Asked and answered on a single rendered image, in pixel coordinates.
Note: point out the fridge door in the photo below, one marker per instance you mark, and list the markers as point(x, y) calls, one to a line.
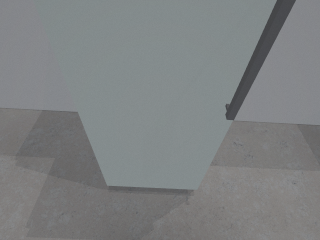
point(150, 80)

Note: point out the handle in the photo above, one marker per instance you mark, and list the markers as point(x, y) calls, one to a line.
point(272, 28)

